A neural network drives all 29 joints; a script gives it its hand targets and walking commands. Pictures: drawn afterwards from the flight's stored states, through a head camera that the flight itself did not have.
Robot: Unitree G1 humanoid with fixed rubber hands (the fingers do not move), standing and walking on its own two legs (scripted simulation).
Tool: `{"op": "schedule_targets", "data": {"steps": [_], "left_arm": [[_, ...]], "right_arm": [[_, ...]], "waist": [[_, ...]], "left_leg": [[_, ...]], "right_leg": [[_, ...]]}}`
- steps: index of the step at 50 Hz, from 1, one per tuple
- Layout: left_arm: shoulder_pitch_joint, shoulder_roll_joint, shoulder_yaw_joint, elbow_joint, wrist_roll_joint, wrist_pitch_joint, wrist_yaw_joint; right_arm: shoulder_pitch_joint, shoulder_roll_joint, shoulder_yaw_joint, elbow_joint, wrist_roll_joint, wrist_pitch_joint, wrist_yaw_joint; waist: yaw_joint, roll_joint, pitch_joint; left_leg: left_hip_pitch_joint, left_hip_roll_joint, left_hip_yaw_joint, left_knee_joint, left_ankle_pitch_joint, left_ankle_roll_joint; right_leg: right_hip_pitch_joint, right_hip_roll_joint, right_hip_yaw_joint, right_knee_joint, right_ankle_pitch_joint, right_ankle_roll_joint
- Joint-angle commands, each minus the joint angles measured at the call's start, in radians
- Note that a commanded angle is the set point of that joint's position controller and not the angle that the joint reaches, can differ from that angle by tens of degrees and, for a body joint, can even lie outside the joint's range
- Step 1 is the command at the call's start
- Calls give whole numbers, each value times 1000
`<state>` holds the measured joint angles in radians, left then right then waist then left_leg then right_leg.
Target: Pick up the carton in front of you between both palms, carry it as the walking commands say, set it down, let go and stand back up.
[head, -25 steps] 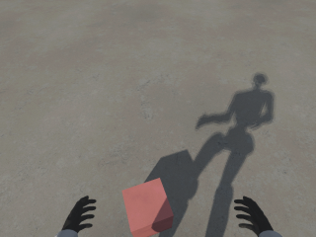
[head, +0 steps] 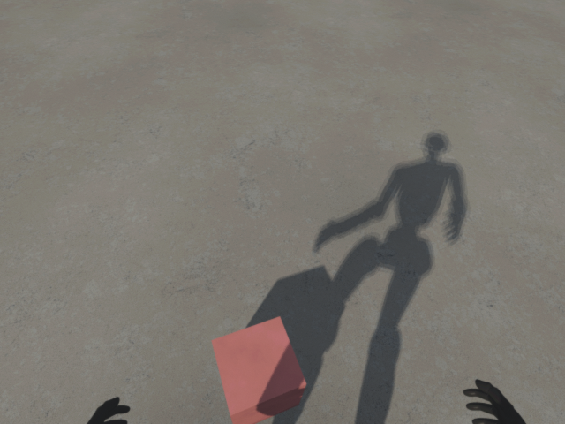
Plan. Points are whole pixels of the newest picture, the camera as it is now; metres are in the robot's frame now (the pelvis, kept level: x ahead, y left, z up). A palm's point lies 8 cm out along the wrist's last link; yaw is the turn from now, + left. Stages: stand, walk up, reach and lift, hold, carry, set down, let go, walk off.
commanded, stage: stand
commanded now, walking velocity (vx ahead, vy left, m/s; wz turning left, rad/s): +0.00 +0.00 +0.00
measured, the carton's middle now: (257, 374) +0.37 +0.06 -0.64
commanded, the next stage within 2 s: none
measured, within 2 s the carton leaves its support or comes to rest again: neither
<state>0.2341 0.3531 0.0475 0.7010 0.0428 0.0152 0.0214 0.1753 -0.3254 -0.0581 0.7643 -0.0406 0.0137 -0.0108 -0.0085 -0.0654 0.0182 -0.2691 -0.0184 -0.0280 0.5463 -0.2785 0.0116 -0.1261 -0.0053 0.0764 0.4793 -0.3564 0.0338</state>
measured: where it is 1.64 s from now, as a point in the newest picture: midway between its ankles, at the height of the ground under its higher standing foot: outside the picture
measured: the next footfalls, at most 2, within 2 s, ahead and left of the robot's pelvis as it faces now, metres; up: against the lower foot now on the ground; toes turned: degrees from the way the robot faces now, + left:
none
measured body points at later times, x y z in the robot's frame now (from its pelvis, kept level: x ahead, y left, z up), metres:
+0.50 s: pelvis +0.00 +0.00 +0.00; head +0.00 +0.03 +0.45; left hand +0.11 +0.30 -0.12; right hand +0.12 -0.30 -0.09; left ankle +0.01 +0.11 -0.73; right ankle -0.06 -0.15 -0.73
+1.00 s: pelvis -0.02 +0.00 +0.01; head -0.02 +0.02 +0.46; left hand +0.07 +0.31 -0.12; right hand +0.09 -0.31 -0.10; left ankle +0.01 +0.11 -0.73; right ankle -0.06 -0.15 -0.73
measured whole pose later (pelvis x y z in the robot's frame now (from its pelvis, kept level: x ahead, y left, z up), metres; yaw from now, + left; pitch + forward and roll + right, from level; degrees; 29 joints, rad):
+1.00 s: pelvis -0.02 +0.00 +0.01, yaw +1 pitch -2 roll -1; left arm 0.19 0.39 0.02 0.93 0.03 0.00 0.02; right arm 0.12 -0.36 -0.02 1.00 -0.02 0.00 -0.01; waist 0.00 -0.03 0.03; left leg -0.20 -0.02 -0.05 0.45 -0.20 0.01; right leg -0.05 -0.01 0.05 0.37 -0.28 0.03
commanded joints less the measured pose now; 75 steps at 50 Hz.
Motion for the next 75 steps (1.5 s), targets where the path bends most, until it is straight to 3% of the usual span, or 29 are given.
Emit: {"op": "schedule_targets", "data": {"steps": [1, 12, 38, 75], "left_arm": [[-20, 121, 24, -41, -2, -21, 9], [-26, 139, 16, 27, -5, -25, 13], [-50, 177, 3, 152, -8, -30, 5], [-97, 201, 5, 240, -18, -25, -4]], "right_arm": [[-27, -153, -28, -37, 1, -14, -8], [-47, -171, -17, 29, 5, -17, -13], [-81, -204, -4, 155, 16, -23, -5], [-104, -230, 13, 226, 25, -25, -7]], "waist": [[0, 89, -81], [4, 64, -62], [3, 68, -7], [7, 72, -18]], "left_leg": [[121, 86, -76, -73, 336, 12], [137, 91, -83, -83, 364, 19], [123, 97, -116, -164, 202, 16], [104, 103, -142, -162, 260, 12]], "right_leg": [[-38, -42, 11, -52, 292, -19], [-21, -56, 11, -77, 318, -19], [-13, -77, 25, -162, 193, -39], [28, -91, 11, -176, 204, -45]]}}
